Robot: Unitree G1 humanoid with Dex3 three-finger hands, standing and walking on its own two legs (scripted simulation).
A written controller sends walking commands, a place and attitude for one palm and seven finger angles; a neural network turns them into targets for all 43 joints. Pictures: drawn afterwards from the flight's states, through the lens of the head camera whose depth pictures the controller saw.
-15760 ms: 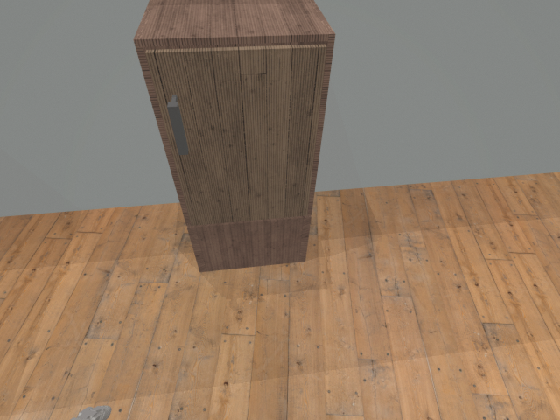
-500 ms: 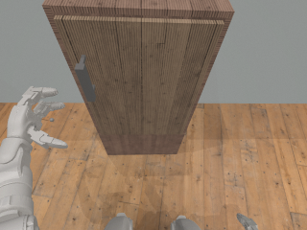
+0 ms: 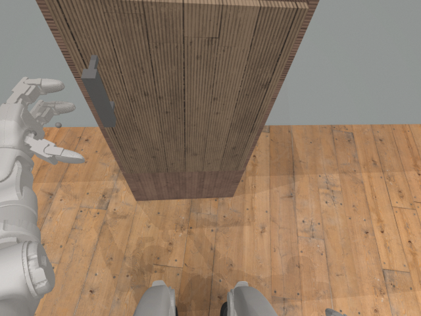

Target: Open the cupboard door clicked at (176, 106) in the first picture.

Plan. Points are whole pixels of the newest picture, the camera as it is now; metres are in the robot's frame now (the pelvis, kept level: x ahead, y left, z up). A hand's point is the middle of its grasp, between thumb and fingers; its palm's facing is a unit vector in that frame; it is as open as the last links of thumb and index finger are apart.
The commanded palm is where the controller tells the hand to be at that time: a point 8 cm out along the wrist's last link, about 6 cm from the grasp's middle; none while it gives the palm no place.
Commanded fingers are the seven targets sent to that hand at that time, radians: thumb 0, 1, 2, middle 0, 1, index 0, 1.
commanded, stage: move the hooked fingers beside the handle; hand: left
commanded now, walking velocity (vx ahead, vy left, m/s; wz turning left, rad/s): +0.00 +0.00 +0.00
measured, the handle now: (102, 93) +0.53 +0.21 +0.06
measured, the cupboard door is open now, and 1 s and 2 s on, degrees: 0 0 0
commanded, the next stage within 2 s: slide the fingers in behind the handle in 1.26 s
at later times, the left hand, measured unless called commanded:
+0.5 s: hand (68, 104) +0.49 +0.26 +0.06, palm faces +0.01 -1.00 -0.01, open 14.0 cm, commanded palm +0.47 +0.31 +0.06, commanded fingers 0.00 -0.50 0.30 -0.30 -1.20 -0.30 -1.20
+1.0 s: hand (75, 109) +0.48 +0.25 +0.06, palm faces +0.02 -1.00 -0.01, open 14.0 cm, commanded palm +0.46 +0.29 +0.06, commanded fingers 0.00 -0.50 0.30 -0.30 -1.20 -0.30 -1.20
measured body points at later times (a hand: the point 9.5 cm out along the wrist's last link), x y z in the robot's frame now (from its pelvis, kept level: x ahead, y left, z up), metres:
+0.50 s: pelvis +0.00 +0.01 -0.01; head +0.14 +0.04 +0.42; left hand +0.49 +0.32 +0.07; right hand +0.01 -0.27 -0.11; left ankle +0.02 +0.10 -0.67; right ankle +0.01 -0.13 -0.67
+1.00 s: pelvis +0.01 +0.01 +0.00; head +0.13 +0.03 +0.43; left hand +0.47 +0.30 +0.07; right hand +0.04 -0.26 -0.11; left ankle +0.02 +0.10 -0.67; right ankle +0.01 -0.13 -0.67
